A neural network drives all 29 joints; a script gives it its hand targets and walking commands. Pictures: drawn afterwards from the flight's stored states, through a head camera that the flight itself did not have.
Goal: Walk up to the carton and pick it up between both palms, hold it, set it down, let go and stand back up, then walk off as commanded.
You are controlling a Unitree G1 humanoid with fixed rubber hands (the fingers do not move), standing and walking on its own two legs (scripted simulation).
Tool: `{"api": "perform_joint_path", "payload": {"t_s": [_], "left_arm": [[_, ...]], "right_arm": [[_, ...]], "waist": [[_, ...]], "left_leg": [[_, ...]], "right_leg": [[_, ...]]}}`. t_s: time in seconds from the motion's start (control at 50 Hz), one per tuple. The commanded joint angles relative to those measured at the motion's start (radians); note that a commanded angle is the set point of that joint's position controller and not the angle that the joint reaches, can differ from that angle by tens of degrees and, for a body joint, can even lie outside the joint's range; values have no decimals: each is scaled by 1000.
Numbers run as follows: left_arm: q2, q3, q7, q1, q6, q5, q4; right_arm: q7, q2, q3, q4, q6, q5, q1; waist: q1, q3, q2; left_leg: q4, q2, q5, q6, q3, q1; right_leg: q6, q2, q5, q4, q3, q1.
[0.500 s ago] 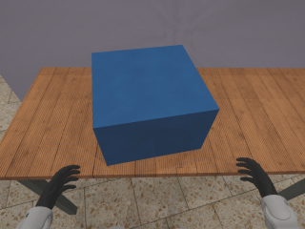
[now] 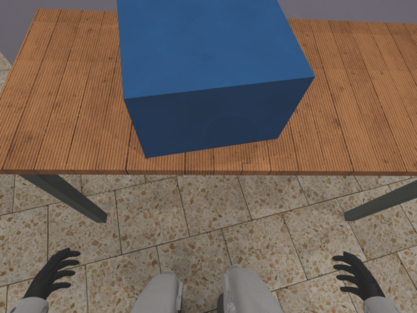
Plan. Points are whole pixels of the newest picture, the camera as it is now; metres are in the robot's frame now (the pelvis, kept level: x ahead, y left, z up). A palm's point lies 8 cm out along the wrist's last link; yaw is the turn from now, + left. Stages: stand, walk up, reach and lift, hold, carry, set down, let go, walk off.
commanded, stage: walk off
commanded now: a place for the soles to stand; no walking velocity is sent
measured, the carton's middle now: (203, 65) +0.58 +0.05 +0.04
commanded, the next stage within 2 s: none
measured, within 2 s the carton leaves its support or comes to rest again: neither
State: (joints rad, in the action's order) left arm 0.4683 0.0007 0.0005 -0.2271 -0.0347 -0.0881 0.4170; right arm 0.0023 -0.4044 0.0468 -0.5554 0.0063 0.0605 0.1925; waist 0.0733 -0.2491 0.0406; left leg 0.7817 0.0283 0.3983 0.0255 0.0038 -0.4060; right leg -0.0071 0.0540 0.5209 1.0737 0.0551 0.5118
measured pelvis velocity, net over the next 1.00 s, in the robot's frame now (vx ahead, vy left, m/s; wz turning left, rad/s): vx -0.17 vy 0.03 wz -0.02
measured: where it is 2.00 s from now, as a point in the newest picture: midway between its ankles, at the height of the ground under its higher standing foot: outside the picture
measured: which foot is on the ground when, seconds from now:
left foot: down 0.00-0.18, up 0.20-0.86, down 0.88-1.00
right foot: up 0.00-0.16, down 0.18-0.90, up 0.92-1.00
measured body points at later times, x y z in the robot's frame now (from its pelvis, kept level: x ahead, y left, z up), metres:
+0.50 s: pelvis -0.07 -0.07 -0.01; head +0.06 -0.10 +0.42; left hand +0.05 +0.24 -0.08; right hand +0.09 -0.36 -0.15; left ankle -0.12 +0.09 -0.64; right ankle -0.06 -0.12 -0.71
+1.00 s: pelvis -0.17 +0.03 -0.01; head -0.10 +0.06 +0.43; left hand +0.01 +0.32 -0.10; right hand -0.02 -0.29 -0.09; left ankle -0.14 +0.09 -0.71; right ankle -0.12 -0.11 -0.66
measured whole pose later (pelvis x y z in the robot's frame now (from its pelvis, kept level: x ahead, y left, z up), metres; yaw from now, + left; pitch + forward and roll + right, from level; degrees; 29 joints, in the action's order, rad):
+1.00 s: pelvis -0.17 +0.03 -0.01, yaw -1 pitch -5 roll -3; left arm 0.42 0.00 -0.05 -0.13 -0.04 -0.09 0.45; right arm 0.02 -0.41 0.05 -0.64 0.04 0.06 0.17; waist 0.07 -0.25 0.01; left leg 0.93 0.09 0.46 0.08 0.07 -0.38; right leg -0.02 0.11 0.49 1.13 0.07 0.52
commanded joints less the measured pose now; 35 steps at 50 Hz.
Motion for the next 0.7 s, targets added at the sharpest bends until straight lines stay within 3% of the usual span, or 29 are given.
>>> {"api": "perform_joint_path", "payload": {"t_s": [0.0,0.04,0.06,0.08,0.1,0.12,0.14,0.16,0.18,0.2,0.22,0.24,0.26,0.3,0.32,0.38,0.42,0.44,0.48,0.58,0.6,0.64,0.68], "left_arm": [[180,106,-29,-9,23,99,64],[175,101,-29,-26,29,99,74],[185,100,-28,-30,29,100,78],[174,102,-28,-38,29,101,76],[184,101,-27,-36,37,97,85],[182,102,-26,-59,41,101,94],[181,107,-25,-90,51,106,105],[204,121,-28,-164,60,115,127],[273,143,-30,-165,68,127,112],[306,154,-35,-132,68,125,88],[284,149,-43,-83,60,123,93],[257,132,-49,-46,63,120,77],[234,134,-56,-75,64,117,98],[194,138,-61,-101,63,112,83],[186,136,-65,-116,62,109,83],[163,137,-74,-151,56,106,81],[154,138,-76,-159,53,106,79],[149,140,-78,-173,53,105,79],[144,139,-77,-153,51,106,70],[143,143,-71,-145,48,111,70],[143,138,-70,-135,49,116,64],[157,144,-66,-108,49,120,61],[168,142,-59,-84,47,124,50]], "right_arm": [[21,-271,91,38,-16,-101,68],[26,-280,95,40,-14,-102,50],[29,-272,95,42,-12,-103,30],[30,-277,95,37,-12,-102,55],[33,-281,97,45,-11,-101,27],[34,-296,99,37,-10,-99,-4],[33,-291,94,45,-6,-99,-19],[28,-271,89,58,2,-97,-45],[26,-208,70,66,9,-81,-2],[45,-207,67,72,16,-85,-35],[50,-229,77,35,22,-84,-29],[56,-230,76,21,23,-80,-21],[55,-219,72,11,26,-78,-23],[53,-211,66,3,26,-83,4],[53,-206,64,-8,26,-80,0],[53,-193,62,-17,32,-81,-2],[57,-181,61,-27,32,-84,-1],[55,-177,59,-32,35,-85,7],[57,-182,63,-41,36,-81,26],[58,-177,65,-64,28,-78,37],[56,-172,61,-60,26,-78,26],[55,-180,65,-63,23,-82,28],[55,-202,71,-66,19,-86,33]], "waist": [[-106,389,-176],[-106,415,-231],[-110,434,-234],[-107,422,-237],[-104,433,-258],[-84,423,-249],[-51,418,-204],[-3,431,-102],[-10,396,230],[3,376,233],[0,342,137],[-11,325,113],[-8,309,141],[-1,313,232],[13,316,226],[33,353,179],[33,361,169],[33,371,169],[30,373,154],[21,422,65],[17,413,56],[11,394,73],[0,365,85]], "left_leg": [[-146,-308,-871,236,382,432],[-134,-319,-834,242,383,417],[-115,-321,-810,244,391,408],[-108,-328,-863,252,403,384],[-61,-330,-869,248,394,392],[-30,-313,-801,226,372,296],[31,-255,-744,169,297,222],[171,-157,-537,84,204,40],[350,45,16,-9,96,-203],[447,112,251,-32,132,-235],[511,111,209,-42,191,-238],[532,111,184,-34,220,-274],[546,105,176,-38,213,-322],[567,119,168,-35,187,-330],[566,130,164,-37,169,-314],[532,124,167,-49,134,-334],[504,119,161,-45,126,-328],[475,134,161,-48,113,-312],[458,116,145,-41,125,-275],[363,59,110,-28,142,-224],[351,53,105,-24,150,-215],[365,51,111,-19,153,-202],[373,33,132,-10,145,-154]], "right_leg": [[-35,18,44,119,120,158],[-39,-12,36,70,105,146],[-46,-27,46,51,113,138],[-47,-21,49,43,100,129],[-60,-54,69,-25,131,131],[-68,-79,26,-127,117,43],[-72,-97,-100,-332,72,-71],[-80,-166,-373,-523,161,-249],[-55,-307,-779,-554,411,-413],[-71,-379,-887,-599,521,-362],[-79,-365,-817,-582,506,-346],[-49,-315,-866,-532,436,-391],[8,-270,-933,-495,397,-460],[76,-206,-1060,-463,306,-520],[108,-187,-1072,-472,274,-521],[68,-208,-1061,-465,322,-622],[89,-213,-1068,-479,310,-645],[124,-189,-1072,-488,304,-662],[78,-210,-1070,-498,306,-626],[-59,-294,-1023,-488,391,-624],[-80,-286,-989,-482,397,-588],[-114,-310,-971,-490,410,-538],[-194,-336,-927,-494,423,-428]]}}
